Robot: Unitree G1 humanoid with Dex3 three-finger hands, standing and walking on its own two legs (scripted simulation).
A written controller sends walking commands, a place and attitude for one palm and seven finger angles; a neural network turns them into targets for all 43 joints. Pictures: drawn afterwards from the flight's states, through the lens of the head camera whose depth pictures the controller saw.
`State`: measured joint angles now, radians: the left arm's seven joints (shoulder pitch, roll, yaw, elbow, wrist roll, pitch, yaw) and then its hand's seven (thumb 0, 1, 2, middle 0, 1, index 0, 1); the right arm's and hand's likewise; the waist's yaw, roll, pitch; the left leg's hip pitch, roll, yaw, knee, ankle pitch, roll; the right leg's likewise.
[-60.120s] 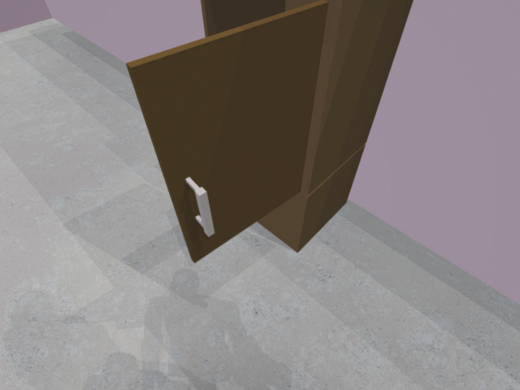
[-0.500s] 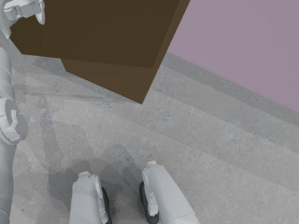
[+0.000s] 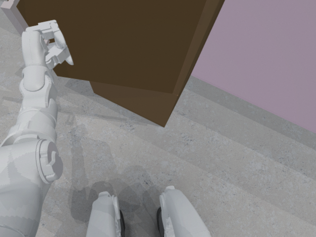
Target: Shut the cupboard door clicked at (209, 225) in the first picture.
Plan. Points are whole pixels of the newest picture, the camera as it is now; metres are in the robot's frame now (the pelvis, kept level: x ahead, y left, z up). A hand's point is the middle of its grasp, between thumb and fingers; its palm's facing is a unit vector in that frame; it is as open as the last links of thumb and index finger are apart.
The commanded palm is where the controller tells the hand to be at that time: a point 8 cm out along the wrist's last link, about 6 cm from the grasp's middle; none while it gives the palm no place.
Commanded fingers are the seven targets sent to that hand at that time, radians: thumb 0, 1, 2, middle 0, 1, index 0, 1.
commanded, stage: pull the fist back off the door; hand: left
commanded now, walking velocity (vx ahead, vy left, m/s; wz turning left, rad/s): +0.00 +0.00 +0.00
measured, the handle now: (30, 28) +0.63 +0.23 +0.05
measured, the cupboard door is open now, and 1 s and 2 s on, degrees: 19 19 19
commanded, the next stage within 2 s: draw the hand back to the body in 0.40 s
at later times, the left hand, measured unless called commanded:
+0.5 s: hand (68, 73) +0.50 +0.15 +0.05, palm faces +0.06 -1.00 -0.04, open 3.1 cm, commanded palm +0.47 +0.19 +0.05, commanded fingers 0.00 0.90 0.90 -1.30 -1.50 -1.30 -1.50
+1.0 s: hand (9, 104) +0.37 +0.19 +0.15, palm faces +0.04 -1.00 -0.04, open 3.1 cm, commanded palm +0.33 +0.25 +0.16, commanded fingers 0.00 0.90 0.90 -1.16 -1.35 -1.16 -1.35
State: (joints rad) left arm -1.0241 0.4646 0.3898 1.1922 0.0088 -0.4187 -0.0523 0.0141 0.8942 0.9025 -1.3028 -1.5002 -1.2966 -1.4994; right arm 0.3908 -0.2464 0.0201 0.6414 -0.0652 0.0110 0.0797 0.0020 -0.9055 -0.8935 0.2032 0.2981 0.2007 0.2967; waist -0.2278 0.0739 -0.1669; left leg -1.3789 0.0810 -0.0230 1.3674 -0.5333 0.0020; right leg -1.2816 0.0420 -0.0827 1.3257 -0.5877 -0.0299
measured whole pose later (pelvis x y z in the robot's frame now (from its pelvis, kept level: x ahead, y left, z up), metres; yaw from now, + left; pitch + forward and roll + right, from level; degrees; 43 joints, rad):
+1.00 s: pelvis +0.02 +0.01 +0.09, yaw +3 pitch +14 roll -2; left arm -0.23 0.25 0.16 0.50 -0.21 -0.38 -0.15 0.02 0.90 0.90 -1.30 -1.49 -1.29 -1.49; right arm 0.29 -0.26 -0.01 0.57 0.04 0.02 -0.01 0.01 -0.91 -0.89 0.20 0.30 0.20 0.30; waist -0.05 0.04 -0.14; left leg -0.78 0.04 0.02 0.97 -0.43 0.01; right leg -0.69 0.01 -0.05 0.94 -0.48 -0.01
